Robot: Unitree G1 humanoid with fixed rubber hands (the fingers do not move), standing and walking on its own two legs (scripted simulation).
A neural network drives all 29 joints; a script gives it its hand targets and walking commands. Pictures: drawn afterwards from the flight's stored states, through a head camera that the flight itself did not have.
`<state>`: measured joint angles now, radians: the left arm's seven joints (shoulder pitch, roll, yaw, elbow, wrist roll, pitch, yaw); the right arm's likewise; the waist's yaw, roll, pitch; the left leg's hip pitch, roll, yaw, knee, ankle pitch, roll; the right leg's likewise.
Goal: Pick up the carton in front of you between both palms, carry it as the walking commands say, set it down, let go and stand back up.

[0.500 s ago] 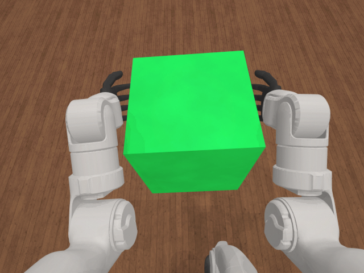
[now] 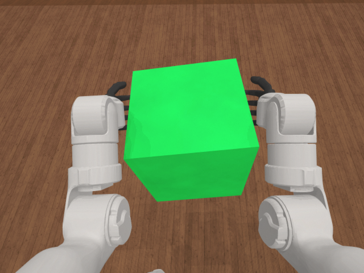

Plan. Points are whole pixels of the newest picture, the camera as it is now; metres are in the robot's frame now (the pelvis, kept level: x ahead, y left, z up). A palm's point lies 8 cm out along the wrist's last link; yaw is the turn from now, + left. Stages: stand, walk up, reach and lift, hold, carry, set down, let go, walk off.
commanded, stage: carry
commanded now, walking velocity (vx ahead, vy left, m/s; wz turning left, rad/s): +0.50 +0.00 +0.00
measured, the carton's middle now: (191, 138) +0.38 -0.01 +0.08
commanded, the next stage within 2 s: none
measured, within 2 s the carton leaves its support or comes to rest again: neither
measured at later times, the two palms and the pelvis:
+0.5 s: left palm (113, 22) +0.67 +0.17 +0.22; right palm (222, 6) +0.72 -0.12 +0.22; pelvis +0.31 -0.03 +0.07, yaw +1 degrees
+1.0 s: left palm out of the picture +1.04 +0.12 +0.29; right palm out of the picture +1.01 -0.17 +0.29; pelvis +0.64 +0.00 +0.11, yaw -1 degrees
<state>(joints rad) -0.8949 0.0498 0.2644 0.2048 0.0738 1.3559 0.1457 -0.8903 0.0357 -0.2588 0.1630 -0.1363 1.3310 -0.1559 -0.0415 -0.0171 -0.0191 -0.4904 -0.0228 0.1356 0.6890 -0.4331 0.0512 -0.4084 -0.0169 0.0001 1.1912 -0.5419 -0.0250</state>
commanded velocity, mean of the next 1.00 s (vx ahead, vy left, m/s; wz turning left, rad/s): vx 0.50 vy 0.00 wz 0.00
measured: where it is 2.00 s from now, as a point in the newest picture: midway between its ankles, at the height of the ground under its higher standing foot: (176, 91)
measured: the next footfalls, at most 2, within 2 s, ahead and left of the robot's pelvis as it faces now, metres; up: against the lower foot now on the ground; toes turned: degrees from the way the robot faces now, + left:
right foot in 0.28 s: +0.35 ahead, -0.11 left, +0.04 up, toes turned -6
left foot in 0.64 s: +0.59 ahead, +0.10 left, +0.08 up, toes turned +6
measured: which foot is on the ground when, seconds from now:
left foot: down 0.00-0.30, up 0.32-0.62, down 0.64-1.00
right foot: up 0.00-0.26, down 0.28-0.66, up 0.68-0.98, down 1.00-1.00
